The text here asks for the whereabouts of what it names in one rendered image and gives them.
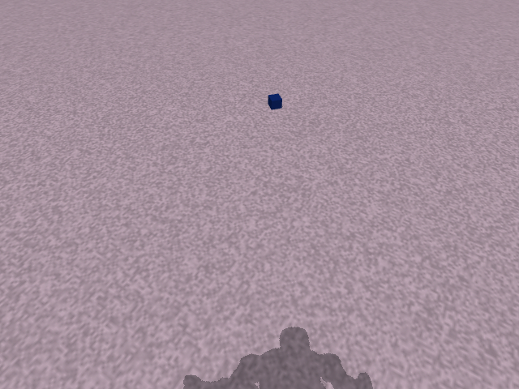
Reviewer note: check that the small box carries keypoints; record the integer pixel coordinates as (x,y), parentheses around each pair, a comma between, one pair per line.
(274,101)

